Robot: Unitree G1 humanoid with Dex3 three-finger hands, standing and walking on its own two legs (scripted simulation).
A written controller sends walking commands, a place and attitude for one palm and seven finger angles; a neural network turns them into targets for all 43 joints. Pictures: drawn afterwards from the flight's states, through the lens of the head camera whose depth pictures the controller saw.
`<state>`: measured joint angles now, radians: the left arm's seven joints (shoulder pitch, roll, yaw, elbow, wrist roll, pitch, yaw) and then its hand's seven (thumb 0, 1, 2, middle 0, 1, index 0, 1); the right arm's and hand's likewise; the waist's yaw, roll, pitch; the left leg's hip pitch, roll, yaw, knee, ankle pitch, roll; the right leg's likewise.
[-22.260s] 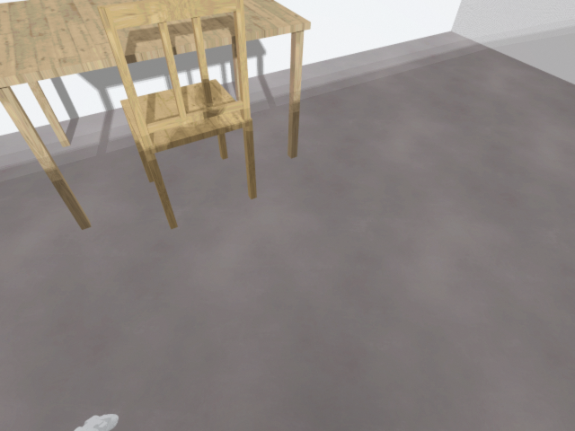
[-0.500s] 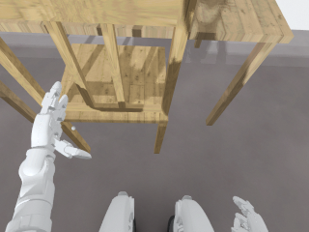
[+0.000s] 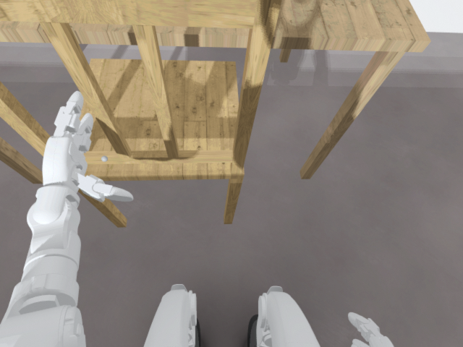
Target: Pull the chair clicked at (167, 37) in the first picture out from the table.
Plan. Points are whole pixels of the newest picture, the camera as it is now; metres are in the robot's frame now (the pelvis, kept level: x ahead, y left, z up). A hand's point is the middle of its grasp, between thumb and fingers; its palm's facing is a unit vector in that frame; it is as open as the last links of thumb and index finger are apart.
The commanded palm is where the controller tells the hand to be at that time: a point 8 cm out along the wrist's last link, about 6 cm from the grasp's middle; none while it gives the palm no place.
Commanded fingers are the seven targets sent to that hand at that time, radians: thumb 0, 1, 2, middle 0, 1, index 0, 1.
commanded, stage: push the fingers through the gap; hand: left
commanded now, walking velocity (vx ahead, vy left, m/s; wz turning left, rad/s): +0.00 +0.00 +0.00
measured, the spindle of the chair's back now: (99, 106) +0.50 +0.23 +0.05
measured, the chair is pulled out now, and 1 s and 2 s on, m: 0.00 0.00 0.00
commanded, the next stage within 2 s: hook a spindle and tug to test in 0.94 s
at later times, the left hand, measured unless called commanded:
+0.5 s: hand (111, 133) +0.46 +0.22 +0.03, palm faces +0.05 -1.00 -0.04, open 16.9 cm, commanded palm +0.45 +0.26 +0.02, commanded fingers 0.00 -0.50 0.30 -0.06 -0.08 -0.06 -0.08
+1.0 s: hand (107, 128) +0.47 +0.22 +0.03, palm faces +0.03 -1.00 -0.04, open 16.9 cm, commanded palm +0.45 +0.25 +0.02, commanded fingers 0.00 -0.50 0.30 -0.06 -0.08 -0.06 -0.08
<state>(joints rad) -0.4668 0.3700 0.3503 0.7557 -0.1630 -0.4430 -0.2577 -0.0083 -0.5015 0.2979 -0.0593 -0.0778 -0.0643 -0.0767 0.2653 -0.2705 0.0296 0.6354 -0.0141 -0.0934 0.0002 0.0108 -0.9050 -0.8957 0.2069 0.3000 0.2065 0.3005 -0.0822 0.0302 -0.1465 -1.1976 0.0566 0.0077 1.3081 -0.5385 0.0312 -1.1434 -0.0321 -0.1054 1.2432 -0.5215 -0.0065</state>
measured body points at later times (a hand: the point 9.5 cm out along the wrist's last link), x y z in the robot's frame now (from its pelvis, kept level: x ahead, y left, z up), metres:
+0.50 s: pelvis +0.00 +0.00 -0.01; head +0.15 +0.02 +0.42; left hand +0.45 +0.27 +0.03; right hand +0.07 -0.27 -0.12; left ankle +0.04 +0.10 -0.62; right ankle +0.03 -0.13 -0.62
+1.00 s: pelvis +0.00 +0.01 +0.00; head +0.15 +0.04 +0.42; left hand +0.46 +0.28 +0.03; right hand +0.06 -0.26 -0.11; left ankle +0.04 +0.10 -0.62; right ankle +0.03 -0.13 -0.62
